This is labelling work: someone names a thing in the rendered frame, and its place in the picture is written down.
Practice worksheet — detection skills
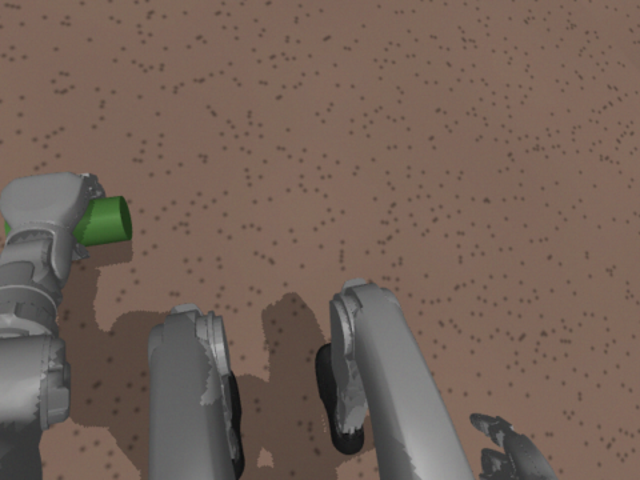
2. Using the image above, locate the left robot arm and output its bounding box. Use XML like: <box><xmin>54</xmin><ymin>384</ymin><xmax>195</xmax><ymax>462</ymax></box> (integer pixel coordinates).
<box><xmin>0</xmin><ymin>222</ymin><xmax>74</xmax><ymax>480</ymax></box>

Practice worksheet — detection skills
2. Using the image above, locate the right robot foot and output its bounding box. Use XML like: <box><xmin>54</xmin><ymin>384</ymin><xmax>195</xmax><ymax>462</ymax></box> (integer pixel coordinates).
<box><xmin>315</xmin><ymin>343</ymin><xmax>364</xmax><ymax>455</ymax></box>

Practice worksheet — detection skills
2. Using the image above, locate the left robot foot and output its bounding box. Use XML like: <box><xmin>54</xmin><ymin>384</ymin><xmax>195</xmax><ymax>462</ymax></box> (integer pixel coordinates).
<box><xmin>228</xmin><ymin>370</ymin><xmax>245</xmax><ymax>480</ymax></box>

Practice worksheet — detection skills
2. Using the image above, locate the left robot hand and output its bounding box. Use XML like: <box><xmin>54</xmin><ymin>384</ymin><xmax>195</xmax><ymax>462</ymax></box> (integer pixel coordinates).
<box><xmin>0</xmin><ymin>172</ymin><xmax>106</xmax><ymax>261</ymax></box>

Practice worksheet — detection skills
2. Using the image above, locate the can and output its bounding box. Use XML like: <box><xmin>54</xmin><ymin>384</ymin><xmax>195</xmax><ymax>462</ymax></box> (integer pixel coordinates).
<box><xmin>5</xmin><ymin>196</ymin><xmax>132</xmax><ymax>247</ymax></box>

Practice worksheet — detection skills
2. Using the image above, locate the right robot hand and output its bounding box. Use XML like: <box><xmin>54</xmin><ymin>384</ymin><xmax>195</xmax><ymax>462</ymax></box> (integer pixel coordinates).
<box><xmin>470</xmin><ymin>413</ymin><xmax>558</xmax><ymax>480</ymax></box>

